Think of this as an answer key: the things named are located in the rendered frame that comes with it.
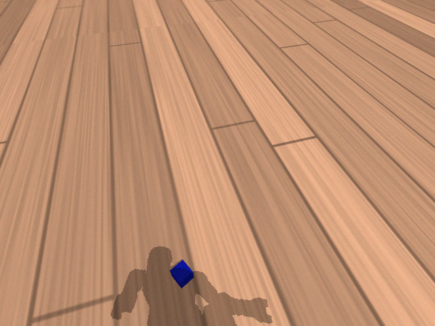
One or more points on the cube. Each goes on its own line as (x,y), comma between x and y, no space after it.
(182,273)

